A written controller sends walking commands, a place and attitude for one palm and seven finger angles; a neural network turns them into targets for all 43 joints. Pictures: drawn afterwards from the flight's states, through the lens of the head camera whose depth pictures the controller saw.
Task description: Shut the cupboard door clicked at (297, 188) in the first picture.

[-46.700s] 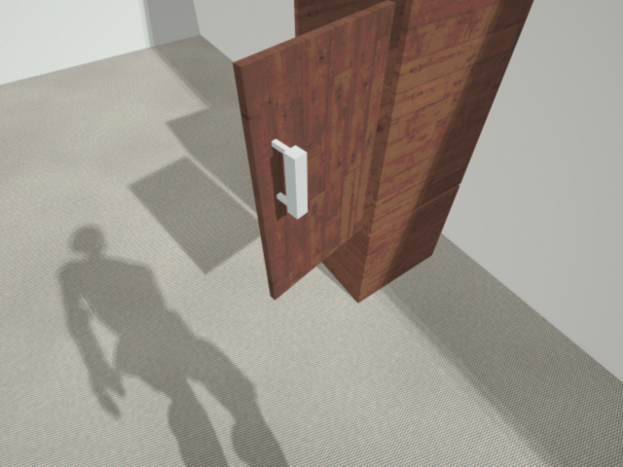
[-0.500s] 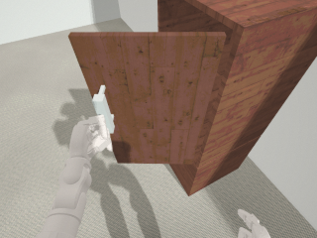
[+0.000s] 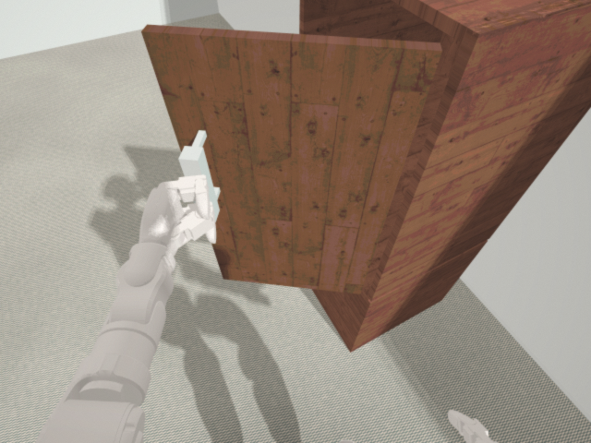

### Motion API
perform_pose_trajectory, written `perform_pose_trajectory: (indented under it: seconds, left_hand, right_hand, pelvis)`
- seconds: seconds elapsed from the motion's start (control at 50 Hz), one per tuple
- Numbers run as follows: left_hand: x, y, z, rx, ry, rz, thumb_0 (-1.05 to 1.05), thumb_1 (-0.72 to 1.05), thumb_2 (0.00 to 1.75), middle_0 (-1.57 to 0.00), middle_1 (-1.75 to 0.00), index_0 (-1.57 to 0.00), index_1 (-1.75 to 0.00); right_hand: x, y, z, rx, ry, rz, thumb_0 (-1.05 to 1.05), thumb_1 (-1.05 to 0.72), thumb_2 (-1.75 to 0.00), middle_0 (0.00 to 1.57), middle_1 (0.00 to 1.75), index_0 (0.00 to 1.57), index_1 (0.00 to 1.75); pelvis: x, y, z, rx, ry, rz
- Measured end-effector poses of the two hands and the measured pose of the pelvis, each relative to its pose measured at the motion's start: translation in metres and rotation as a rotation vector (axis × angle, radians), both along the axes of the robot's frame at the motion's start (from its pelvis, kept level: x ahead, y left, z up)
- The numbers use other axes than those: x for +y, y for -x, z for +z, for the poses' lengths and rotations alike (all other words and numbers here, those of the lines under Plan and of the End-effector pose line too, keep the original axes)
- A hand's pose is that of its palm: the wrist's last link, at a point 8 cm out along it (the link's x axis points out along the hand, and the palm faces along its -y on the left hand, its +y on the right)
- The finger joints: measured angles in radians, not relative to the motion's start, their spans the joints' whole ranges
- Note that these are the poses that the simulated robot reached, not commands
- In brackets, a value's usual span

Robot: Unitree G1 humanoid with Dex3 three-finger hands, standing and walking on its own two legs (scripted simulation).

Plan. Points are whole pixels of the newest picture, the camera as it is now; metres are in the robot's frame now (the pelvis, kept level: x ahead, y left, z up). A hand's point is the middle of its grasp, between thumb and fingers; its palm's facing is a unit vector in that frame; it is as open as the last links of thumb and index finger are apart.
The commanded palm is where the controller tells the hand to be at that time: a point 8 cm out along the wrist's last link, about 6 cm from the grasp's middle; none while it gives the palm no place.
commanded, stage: push the door shut along its arc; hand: left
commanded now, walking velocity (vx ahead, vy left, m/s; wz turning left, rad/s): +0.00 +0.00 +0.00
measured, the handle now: (205, 177) +0.48 +0.15 +0.08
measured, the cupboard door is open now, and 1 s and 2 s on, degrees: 55 34 23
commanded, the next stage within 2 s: pull the fist back off the door in 1.44 s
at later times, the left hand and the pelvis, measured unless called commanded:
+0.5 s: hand (223, 184) +0.46 +0.12 +0.08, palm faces -0.20 -0.98 -0.04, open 3.5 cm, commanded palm +0.46 +0.14 +0.08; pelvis +0.00 +0.02 -0.01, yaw +0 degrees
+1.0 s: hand (262, 160) +0.51 +0.06 +0.08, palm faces -0.36 -0.93 -0.03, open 3.1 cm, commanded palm +0.51 +0.11 +0.08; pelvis +0.00 +0.01 -0.02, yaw -1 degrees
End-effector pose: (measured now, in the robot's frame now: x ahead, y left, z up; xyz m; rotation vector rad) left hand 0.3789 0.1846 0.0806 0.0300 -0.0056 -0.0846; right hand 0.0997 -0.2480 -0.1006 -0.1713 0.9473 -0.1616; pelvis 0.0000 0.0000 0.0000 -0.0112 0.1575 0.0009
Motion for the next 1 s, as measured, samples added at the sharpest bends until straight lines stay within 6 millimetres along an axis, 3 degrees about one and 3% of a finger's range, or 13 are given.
perform_pose_trajectory:
  seconds: [0.46, 0.54, 0.7, 1.0]
  left_hand:
    - [-0.009, -0.067, 0.001, 0.022, -0.005, -0.108, 0.01, 1.05, 1.04, -1.30, -1.50, -1.29, -1.50]
    - [-0.014, -0.076, 0.002, 0.023, -0.020, -0.143, 0.01, 1.04, 1.05, -1.30, -1.50, -1.29, -1.50]
    - [-0.049, -0.099, 0.002, 0.040, 0.027, -0.209, 0.02, 0.95, 0.95, -1.30, -1.50, -1.29, -1.50]
    - [-0.064, -0.130, 0.006, 0.059, -0.009, -0.278, 0.02, 0.90, 0.90, -1.30, -1.50, -1.29, -1.50]
  right_hand:
    - [0.006, 0.080, -0.015, 0.226, 0.032, -0.075, 0.00, -0.91, -0.90, 0.20, 0.30, 0.20, 0.30]
    - [0.006, 0.089, -0.017, 0.260, 0.034, -0.081, 0.00, -0.91, -0.90, 0.20, 0.30, 0.20, 0.30]
    - [0.006, 0.098, -0.017, 0.291, 0.038, -0.111, 0.00, -0.91, -0.90, 0.20, 0.30, 0.20, 0.30]
    - [0.001, 0.121, -0.021, 0.366, 0.028, -0.161, 0.00, -0.91, -0.90, 0.20, 0.30, 0.20, 0.30]
  pelvis:
    - [0.019, 0.005, -0.010, 0.076, 0.016, 0.006]
    - [0.021, 0.004, -0.012, 0.094, 0.021, 0.010]
    - [0.022, 0.002, -0.014, 0.121, 0.019, -0.003]
    - [0.011, -0.002, -0.019, 0.162, 0.018, -0.015]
